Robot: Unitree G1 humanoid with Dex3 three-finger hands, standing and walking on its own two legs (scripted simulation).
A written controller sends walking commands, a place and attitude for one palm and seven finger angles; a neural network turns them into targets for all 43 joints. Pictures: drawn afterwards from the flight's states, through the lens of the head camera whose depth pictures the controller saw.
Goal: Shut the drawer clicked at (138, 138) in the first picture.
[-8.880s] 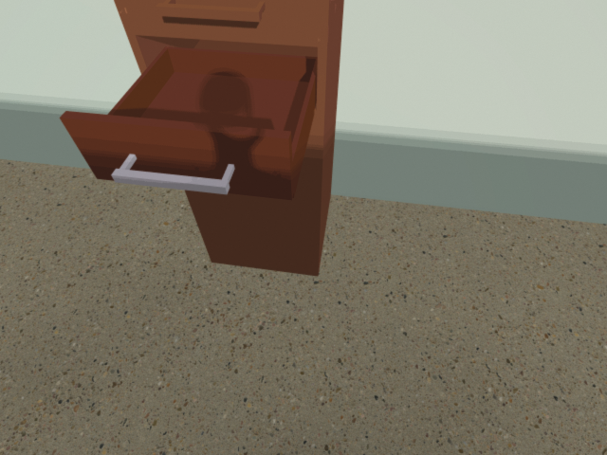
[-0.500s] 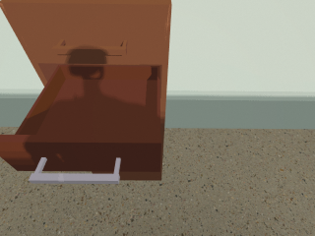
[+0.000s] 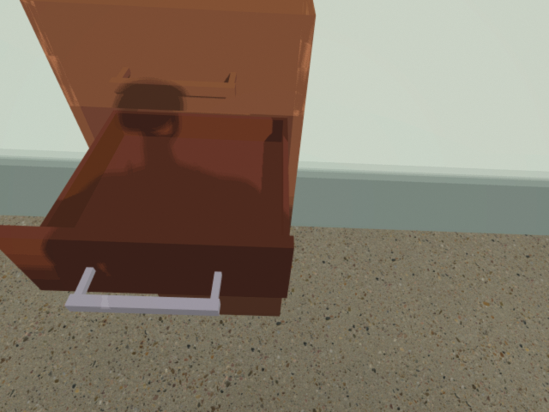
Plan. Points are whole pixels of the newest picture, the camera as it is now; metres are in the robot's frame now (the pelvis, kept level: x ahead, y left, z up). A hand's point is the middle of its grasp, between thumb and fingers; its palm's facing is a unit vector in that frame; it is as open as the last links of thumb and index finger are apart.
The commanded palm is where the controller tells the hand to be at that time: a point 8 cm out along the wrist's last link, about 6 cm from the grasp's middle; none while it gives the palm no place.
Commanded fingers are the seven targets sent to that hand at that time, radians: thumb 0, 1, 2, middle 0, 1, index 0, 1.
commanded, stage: come to a stop and stand still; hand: left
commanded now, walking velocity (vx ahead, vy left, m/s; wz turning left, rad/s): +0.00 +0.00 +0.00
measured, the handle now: (149, 291) +0.26 +0.19 +0.05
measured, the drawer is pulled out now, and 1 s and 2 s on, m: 0.30 0.30 0.30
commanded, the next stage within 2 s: look again from close up in 0.18 s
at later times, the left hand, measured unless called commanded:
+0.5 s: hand out of the picture -0.02 +0.16 -0.18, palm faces +0.03 -0.99 -0.16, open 7.4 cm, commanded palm none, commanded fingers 0.00 0.90 0.90 -0.20 -0.30 -0.20 -0.30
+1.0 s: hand out of the picture +0.10 +0.19 -0.09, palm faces +0.24 -0.94 -0.25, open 7.1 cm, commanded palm +0.09 +0.21 -0.05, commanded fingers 0.00 0.90 0.90 -0.36 -0.47 -0.36 -0.47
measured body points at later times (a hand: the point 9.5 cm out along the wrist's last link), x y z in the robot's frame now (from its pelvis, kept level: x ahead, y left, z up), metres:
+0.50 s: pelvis +0.00 +0.00 +0.00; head +0.01 +0.01 +0.45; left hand -0.02 +0.22 -0.16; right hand +0.00 -0.21 -0.16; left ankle +0.01 +0.10 -0.74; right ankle -0.01 -0.13 -0.74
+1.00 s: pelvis +0.00 +0.00 -0.01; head +0.00 -0.01 +0.44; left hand +0.09 +0.24 -0.07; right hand +0.05 -0.24 -0.14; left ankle +0.01 +0.10 -0.74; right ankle -0.01 -0.13 -0.74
